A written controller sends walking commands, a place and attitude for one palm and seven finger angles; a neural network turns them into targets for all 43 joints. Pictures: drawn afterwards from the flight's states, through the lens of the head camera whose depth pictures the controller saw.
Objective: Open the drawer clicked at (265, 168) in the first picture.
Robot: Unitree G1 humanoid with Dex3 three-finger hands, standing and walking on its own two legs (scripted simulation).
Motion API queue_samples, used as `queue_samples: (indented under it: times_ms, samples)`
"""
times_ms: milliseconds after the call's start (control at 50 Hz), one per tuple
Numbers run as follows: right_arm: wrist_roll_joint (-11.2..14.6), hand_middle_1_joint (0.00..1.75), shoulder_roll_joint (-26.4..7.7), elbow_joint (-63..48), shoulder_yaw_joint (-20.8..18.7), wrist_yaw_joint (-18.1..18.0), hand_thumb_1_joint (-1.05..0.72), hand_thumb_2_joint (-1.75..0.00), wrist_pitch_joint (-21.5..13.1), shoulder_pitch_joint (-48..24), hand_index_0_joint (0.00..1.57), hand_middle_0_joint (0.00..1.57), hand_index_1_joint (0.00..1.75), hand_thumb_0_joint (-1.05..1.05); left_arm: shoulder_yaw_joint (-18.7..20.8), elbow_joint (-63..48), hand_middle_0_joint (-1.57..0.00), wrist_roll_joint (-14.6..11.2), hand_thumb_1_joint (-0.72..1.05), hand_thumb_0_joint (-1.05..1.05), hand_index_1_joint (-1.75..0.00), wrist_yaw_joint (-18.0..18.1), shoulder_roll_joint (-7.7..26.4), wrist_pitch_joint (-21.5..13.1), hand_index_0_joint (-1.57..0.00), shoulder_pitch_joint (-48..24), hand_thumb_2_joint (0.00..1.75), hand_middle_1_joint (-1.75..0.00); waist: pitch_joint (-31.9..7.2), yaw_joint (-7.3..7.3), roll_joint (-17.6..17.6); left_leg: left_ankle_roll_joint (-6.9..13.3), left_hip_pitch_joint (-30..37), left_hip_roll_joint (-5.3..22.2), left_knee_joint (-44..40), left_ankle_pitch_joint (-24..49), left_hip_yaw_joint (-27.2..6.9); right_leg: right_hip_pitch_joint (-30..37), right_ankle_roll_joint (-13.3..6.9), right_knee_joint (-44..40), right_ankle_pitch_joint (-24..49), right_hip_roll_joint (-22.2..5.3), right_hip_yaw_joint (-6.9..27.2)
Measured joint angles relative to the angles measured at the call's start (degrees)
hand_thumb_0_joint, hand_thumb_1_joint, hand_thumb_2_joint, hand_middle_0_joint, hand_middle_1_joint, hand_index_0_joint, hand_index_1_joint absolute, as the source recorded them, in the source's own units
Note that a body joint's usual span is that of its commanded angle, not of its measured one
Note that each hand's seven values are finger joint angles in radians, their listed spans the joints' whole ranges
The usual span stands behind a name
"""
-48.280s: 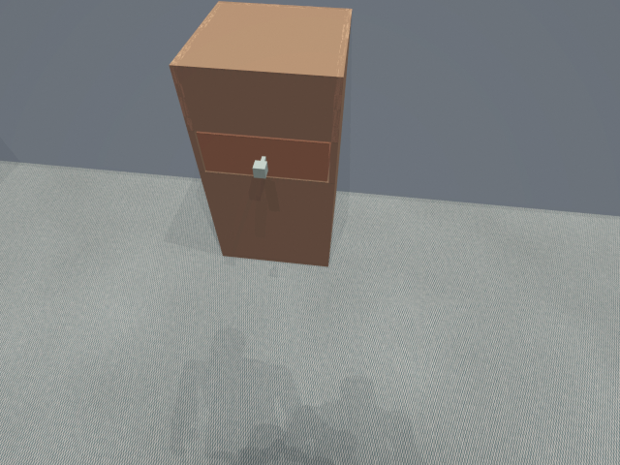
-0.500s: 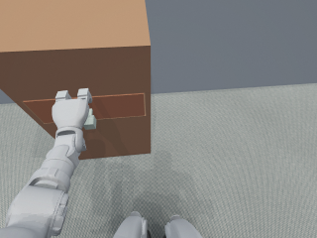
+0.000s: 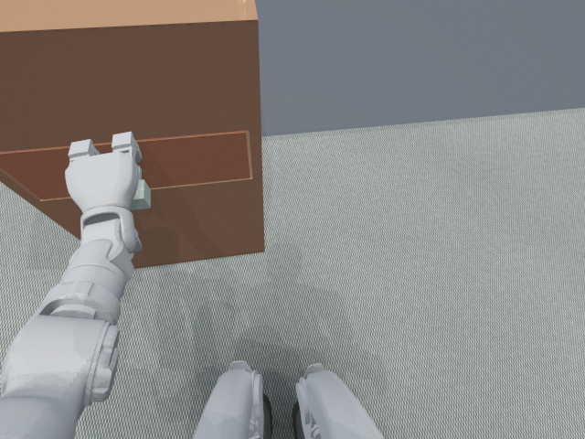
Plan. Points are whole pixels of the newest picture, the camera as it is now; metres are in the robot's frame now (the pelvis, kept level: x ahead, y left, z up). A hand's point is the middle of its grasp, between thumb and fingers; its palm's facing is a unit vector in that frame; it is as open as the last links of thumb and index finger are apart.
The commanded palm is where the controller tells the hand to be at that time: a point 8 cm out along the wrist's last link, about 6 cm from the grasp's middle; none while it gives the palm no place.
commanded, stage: move the hooked fingers above the handle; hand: left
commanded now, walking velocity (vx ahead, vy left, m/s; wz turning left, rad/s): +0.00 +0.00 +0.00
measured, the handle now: (136, 186) +0.52 +0.24 -0.11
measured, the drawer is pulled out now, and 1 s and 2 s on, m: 0.00 0.00 0.00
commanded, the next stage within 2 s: none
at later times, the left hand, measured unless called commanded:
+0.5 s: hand (118, 200) +0.47 +0.24 -0.05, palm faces +0.00 -0.01 -1.00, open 13.8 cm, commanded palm +0.45 +0.22 +0.01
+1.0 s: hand (122, 204) +0.46 +0.23 -0.06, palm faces -0.04 +0.01 -1.00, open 13.8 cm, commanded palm +0.45 +0.22 +0.01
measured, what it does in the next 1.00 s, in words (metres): stands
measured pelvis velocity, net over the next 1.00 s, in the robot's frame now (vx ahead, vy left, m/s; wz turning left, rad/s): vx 0.00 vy -0.01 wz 0.00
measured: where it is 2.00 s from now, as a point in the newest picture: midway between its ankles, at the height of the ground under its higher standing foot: outside the picture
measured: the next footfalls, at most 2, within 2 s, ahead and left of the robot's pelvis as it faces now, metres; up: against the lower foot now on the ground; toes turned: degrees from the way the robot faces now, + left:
none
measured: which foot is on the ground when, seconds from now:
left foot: down 0.00-1.00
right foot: down 0.00-1.00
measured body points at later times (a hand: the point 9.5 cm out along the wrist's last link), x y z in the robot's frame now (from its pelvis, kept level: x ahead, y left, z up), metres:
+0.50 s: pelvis +0.00 +0.00 +0.00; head +0.16 +0.01 +0.42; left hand +0.46 +0.24 +0.00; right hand +0.04 -0.26 -0.13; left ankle +0.03 +0.05 -0.61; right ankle +0.01 -0.09 -0.61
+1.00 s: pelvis +0.00 -0.01 +0.00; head +0.15 +0.00 +0.43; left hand +0.46 +0.23 +0.00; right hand +0.05 -0.27 -0.13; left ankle +0.03 +0.05 -0.61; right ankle +0.01 -0.09 -0.61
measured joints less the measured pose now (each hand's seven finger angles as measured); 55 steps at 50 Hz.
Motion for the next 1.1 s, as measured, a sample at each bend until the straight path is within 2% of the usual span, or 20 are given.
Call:
queue_samples:
  times_ms: [40, 100, 180, 240, 300, 380, 460, 520, 560, 620, 680, 720, 800, 860, 920, 960, 1020, 1100]
  samples:
    - [0.4, 0.3, 0.5, 0.0, 0.2, -0.2, -0.91, -0.9, -0.5, 0.3, 0.2, 0.2, 0.3, 0.0, -1.6, 0.1, -0.34, -1.3, -0.48, 0.0, -1.21, -2.0, 0.5, 0.7, -0.33, 0.3, 0.3, -1.23, 0.1, 0.46, -0.1, -0.1, 1.3, -0.2, -1.2, 0.5, -0.3, 1.4, -0.1, -1.3, 0.5, -0.2, -0.1]
    - [0.7, 0.3, 0.8, 0.5, 0.4, -0.7, -0.91, -0.9, -1.3, 1.1, 0.2, 0.2, 0.3, 0.0, -5.2, 0.1, -0.33, -2.8, -0.48, 0.0, -1.21, -5.3, 0.8, -0.4, -0.33, 0.3, 0.3, -1.22, -0.3, 1.01, -0.5, -0.3, 3.1, -0.6, -2.6, 1.0, -1.2, 3.5, -0.3, -3.0, 0.8, -0.4, -0.7]
    - [0.6, 0.3, 0.5, 0.9, 0.4, -1.3, -0.91, -0.9, -2.0, 1.5, 0.2, 0.2, 0.3, 0.0, -8.7, 0.3, -0.33, -2.5, -0.48, 0.0, -1.2, -7.9, 0.2, -3.8, -0.32, -0.8, 0.3, -1.21, -1.2, 0.62, -1.0, -0.6, 3.6, -0.9, -2.5, 0.9, -2.4, 4.5, -0.7, -3.5, 0.6, -0.6, -1.9]
    - [0.2, 0.3, -0.2, 0.4, 0.1, -1.5, -0.91, -0.9, -2.1, 1.2, 0.2, 0.2, 0.3, 0.0, -8.2, 0.2, -0.32, -1.0, -0.49, 0.0, -1.2, -7.5, -0.4, -6.6, -0.32, -1.6, 0.3, -1.21, -1.8, -0.3, -1.0, -0.6, 2.2, -0.8, -1.0, 0.2, -2.8, 3.3, -0.9, -2.5, 0.1, -0.5, -2.5]
    - [-0.3, 0.3, -1.1, -0.8, -0.2, -1.5, -0.91, -0.9, -1.5, 0.5, 0.2, 0.2, 0.3, 0.0, -5.3, -0.7, -0.32, 0.7, -0.49, 0.0, -1.2, -5.1, -0.5, -7.8, -0.32, -1.6, 0.3, -1.21, -1.8, -1.12, -0.7, -0.6, 0.1, -0.4, 0.8, -0.5, -2.4, 1.1, -0.8, -0.8, -0.4, -0.1, -2.3]
    - [-0.7, 0.3, -1.7, -1.8, -0.5, -1.2, -0.91, -0.9, -0.3, -0.1, 0.2, 0.2, 0.3, 0.0, -1.6, -3.1, -0.35, 2.1, -0.48, 0.0, -1.2, -0.5, -0.7, -7.4, -0.32, 0.1, 0.3, -1.23, -1.2, -0.83, -0.4, -0.2, -1.5, 0.2, 2.0, -1.0, -1.0, -1.0, -0.4, 1.0, -0.8, 0.3, -1.2]
    - [-0.4, 0.3, -1.3, -1.5, -0.2, -0.7, -0.91, -0.9, 0.6, -0.4, 0.2, 0.2, 0.3, 0.0, 0.5, -3.4, -0.35, 1.5, -0.48, 0.0, -1.2, 1.4, -0.4, -3.6, -0.32, 2.0, 0.3, -1.24, 0.0, 0.16, -0.2, 0.1, -0.7, 0.3, 1.2, -0.8, 0.2, -0.8, -0.1, 1.1, -0.6, 0.3, 0.0]
    - [0.2, 0.3, -0.4, -0.7, 0.0, -0.6, -0.91, -0.9, 0.4, -0.1, 0.2, 0.2, 0.3, 0.0, 0.0, -3.2, -0.34, -0.2, -0.48, 0.0, -1.2, 0.3, 0.5, -1.2, -0.32, 3.1, 0.3, -1.23, 0.7, 1.12, -0.2, -0.1, 0.9, 0.1, -0.4, -0.2, 0.2, 0.8, -0.1, -0.3, -0.2, 0.1, 0.2]
    - [0.5, 0.3, 0.2, 0.2, -0.1, -0.6, -0.91, -0.9, 0.0, 0.4, 0.2, 0.2, 0.3, 0.0, -1.9, -3.4, -0.34, -2.0, -0.48, 0.0, -1.2, -1.7, 0.7, -0.5, -0.32, 3.4, 0.3, -1.22, 0.7, 1.78, -0.2, -0.2, 2.2, -0.3, -1.6, 0.3, -0.3, 2.3, -0.1, -1.6, 0.2, -0.2, -0.1]
    - [0.7, 0.3, 0.9, 1.6, -0.2, -0.9, -0.91, -0.9, -0.7, 1.2, 0.2, 0.2, 0.3, 0.0, -6.1, -3.3, -0.33, -3.8, -0.48, 0.0, -1.2, -4.7, 0.3, -1.3, -0.32, 2.8, 0.3, -1.21, 0.1, 2.39, -0.4, -0.5, 4.2, -0.8, -3.1, 0.7, -1.5, 4.8, -0.4, -3.6, 0.4, -0.7, -0.9]
    - [0.6, 0.3, 1.0, 2.2, -0.2, -1.3, -0.91, -0.9, -1.2, 1.5, 0.2, 0.2, 0.3, 0.0, -10.2, -2.3, -0.33, -3.6, -0.48, -0.01, -1.2, -6.7, -0.9, -3.2, -0.32, 1.0, 0.3, -1.21, -0.6, 1.91, -0.8, -0.7, 5.2, -1.3, -3.6, 0.8, -2.7, 6.3, -0.7, -4.7, 0.4, -0.9, -2.0]
    - [0.3, 0.3, 0.7, 2.0, -0.2, -1.4, -0.91, -0.9, -1.3, 1.2, 0.2, 0.2, 0.3, 0.0, -10.8, -1.4, -0.33, -2.4, -0.49, -0.01, -1.2, -6.8, -1.8, -4.9, -0.32, -0.5, 0.3, -1.21, -1.2, 1.02, -0.9, -0.8, 4.9, -1.3, -3.2, 0.6, -3.1, 6.1, -0.9, -4.6, 0.3, -0.9, -2.4]
    - [-0.3, 0.3, -0.4, 0.0, -0.2, -1.4, -0.91, -0.9, -0.5, 0.1, 0.2, 0.2, 0.3, 0.0, -7.0, -0.4, -0.32, 0.1, -0.49, 0.0, -1.2, -4.2, -2.9, -6.5, -0.32, -2.0, 0.3, -1.21, -1.8, -0.99, -0.6, -0.8, 2.8, -0.6, -1.4, -0.2, -2.6, 3.8, -1.0, -3.0, -0.1, -0.3, -2.1]
    - [-0.9, 0.3, -1.4, -1.6, -0.3, -1.2, -0.91, -0.9, 0.5, -0.2, 0.2, 0.2, 0.3, 0.0, -3.2, -1.6, -0.36, 1.7, -0.48, 0.0, -1.2, 0.0, -3.2, -6.1, -0.32, -0.5, 0.3, -1.25, -1.9, -0.94, -0.3, -0.5, 1.4, 0.0, -0.3, -0.7, -1.2, 1.9, -0.7, -1.3, -0.4, 0.2, -1.0]
    - [-0.7, 0.3, -1.7, -2.0, 0.0, -1.1, -0.91, -0.9, 1.3, -0.7, 0.2, 0.2, 0.3, 0.0, -1.5, -1.4, -0.36, 2.2, -0.48, 0.0, -1.21, 2.0, -2.5, -3.3, -0.32, 1.0, 0.3, -1.25, -1.1, -0.45, -0.4, -0.2, 1.3, 0.4, -0.1, -0.8, 0.3, 1.1, -0.4, -0.1, -0.5, 0.4, 0.3]
    - [-0.4, 0.3, -1.5, -1.9, 0.2, -1.0, -0.91, -0.9, 1.2, -0.8, 0.2, 0.2, 0.3, 0.0, -0.7, -0.9, -0.35, 1.6, -0.48, 0.0, -1.21, 2.0, -1.6, -1.4, -0.32, 2.0, 0.3, -1.24, -0.3, -0.01, -0.4, -0.2, 1.5, 0.4, -0.5, -0.6, 0.8, 1.0, -0.4, 0.0, -0.4, 0.4, 0.8]
    - [0.3, 0.3, -0.8, -1.2, 0.4, -1.2, -0.91, -0.9, 0.4, -0.5, 0.2, 0.2, 0.3, 0.0, -0.4, -1.1, -0.34, -0.7, -0.48, 0.0, -1.2, 0.0, 0.2, -0.1, -0.32, 3.7, 0.3, -1.23, 0.6, 0.84, -0.5, -0.4, 2.2, 0.2, -1.6, 0.0, 0.7, 1.7, -0.4, -0.8, 0.1, 0.1, 0.9]
    - [0.8, 0.3, 0.3, 0.8, 0.0, -1.5, -0.91, -0.9, -1.4, 0.9, 0.2, 0.2, 0.3, 0.0, -4.2, -3.1, -0.33, -3.8, -0.48, 0.0, -1.2, -4.3, 1.4, -1.9, -0.32, 4.3, 0.3, -1.22, 0.4, 2.06, -0.9, -0.8, 3.4, -0.5, -3.0, 0.8, -0.8, 3.4, -0.8, -2.6, 0.4, -0.5, -0.4]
